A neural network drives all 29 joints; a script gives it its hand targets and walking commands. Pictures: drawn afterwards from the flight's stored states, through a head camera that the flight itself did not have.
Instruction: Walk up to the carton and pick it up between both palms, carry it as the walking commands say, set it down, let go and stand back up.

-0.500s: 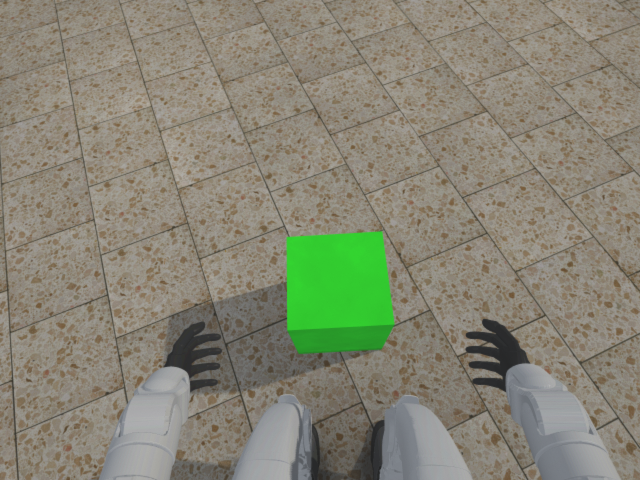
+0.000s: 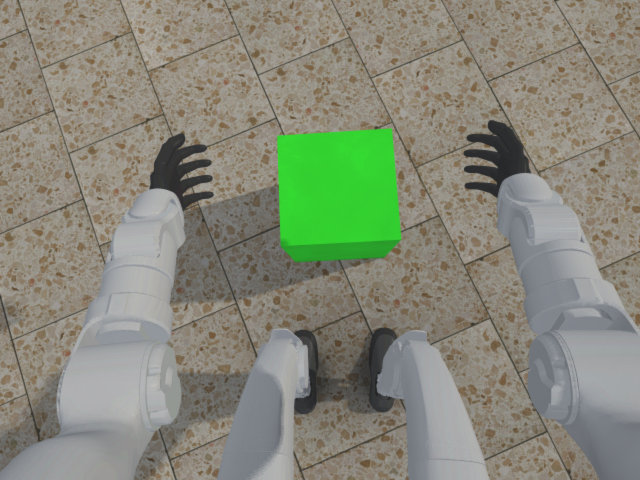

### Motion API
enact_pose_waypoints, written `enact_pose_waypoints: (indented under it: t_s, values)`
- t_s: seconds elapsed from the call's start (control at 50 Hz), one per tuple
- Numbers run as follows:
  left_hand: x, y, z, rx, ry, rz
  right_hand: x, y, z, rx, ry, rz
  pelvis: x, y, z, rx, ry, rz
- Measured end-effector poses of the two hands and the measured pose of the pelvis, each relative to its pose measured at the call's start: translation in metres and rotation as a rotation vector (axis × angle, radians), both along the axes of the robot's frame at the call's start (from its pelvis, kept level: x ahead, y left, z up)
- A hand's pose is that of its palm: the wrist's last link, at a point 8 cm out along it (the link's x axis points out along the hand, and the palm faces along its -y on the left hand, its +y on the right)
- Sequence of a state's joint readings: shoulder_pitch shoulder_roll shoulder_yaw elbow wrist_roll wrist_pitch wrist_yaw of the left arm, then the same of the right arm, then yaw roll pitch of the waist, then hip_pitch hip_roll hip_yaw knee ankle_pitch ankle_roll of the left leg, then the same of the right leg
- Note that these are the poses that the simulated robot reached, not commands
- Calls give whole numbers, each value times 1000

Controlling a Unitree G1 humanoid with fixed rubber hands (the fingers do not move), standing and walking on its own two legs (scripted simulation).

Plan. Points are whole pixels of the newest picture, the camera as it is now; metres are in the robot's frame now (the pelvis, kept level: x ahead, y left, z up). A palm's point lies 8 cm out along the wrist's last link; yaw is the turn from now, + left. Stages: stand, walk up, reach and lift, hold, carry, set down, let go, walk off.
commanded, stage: reach and lift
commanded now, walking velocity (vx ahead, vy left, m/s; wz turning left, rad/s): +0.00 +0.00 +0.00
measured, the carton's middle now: (337, 204) +0.53 +0.02 -0.52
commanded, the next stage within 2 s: none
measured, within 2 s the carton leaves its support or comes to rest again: neither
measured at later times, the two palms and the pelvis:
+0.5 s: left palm (178, 127) +0.53 +0.24 -0.11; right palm (490, 112) +0.56 -0.18 -0.12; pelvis +0.02 +0.01 -0.02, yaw +0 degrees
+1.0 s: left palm (214, 173) +0.52 +0.24 -0.27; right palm (456, 160) +0.55 -0.18 -0.27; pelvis +0.00 +0.00 -0.16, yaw +0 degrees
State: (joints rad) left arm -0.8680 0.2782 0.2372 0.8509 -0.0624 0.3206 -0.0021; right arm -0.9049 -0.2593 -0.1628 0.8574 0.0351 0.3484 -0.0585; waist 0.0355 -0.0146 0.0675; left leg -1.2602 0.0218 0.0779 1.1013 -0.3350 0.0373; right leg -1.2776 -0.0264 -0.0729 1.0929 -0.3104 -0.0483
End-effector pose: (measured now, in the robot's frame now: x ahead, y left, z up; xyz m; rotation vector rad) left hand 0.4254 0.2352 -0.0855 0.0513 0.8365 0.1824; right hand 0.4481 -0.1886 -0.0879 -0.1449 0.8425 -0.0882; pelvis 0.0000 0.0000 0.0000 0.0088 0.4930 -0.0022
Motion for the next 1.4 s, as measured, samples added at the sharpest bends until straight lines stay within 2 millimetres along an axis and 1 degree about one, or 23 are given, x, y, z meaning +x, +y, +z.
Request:
enact_pose_waypoints:
  t_s: [0.18, 0.34, 0.4, 0.46, 0.56, 0.62, 0.72, 0.92, 1.04, 1.22, 1.4]
  values:
    - [50, 12, -13, -2, -111, 21, 58, 1, -7, 24, -121, -13, 12, 3, -10, -1, 144, 2]
    - [93, 14, -18, -13, -179, 33, 97, 7, -17, 57, -182, -12, 18, 7, -18, -8, 255, 3]
    - [103, 12, -21, -13, -197, 25, 104, 8, -21, 62, -199, -10, 20, 8, -19, -9, 286, 2]
    - [106, 9, -25, -12, -205, 16, 107, 8, -26, 68, -211, -8, 22, 9, -19, -10, 309, 2]
    - [102, 8, -36, -14, -197, 10, 106, 8, -35, 76, -209, -8, 22, 8, -23, -12, 331, 10]
    - [98, 8, -48, -18, -185, 15, 103, 8, -46, 81, -195, -11, 21, 7, -32, -12, 340, 15]
    - [98, 6, -77, -23, -171, 26, 102, 9, -75, 86, -177, -20, 16, 5, -58, -15, 354, 18]
    - [97, 5, -154, -7, -181, 41, 99, 8, -153, 67, -193, -34, 2, 0, -130, -14, 371, 17]
    - [93, 7, -195, -2, -182, 51, 97, 8, -193, 58, -195, -32, -7, -2, -168, -14, 354, 18]
    - [92, 2, -247, -6, -160, 54, 97, 14, -244, 61, -172, -33, -16, -3, -211, -12, 301, 17]
    - [93, -7, -298, -3, -136, 47, 95, 19, -297, 58, -153, -39, -19, -1, -248, -11, 242, 21]
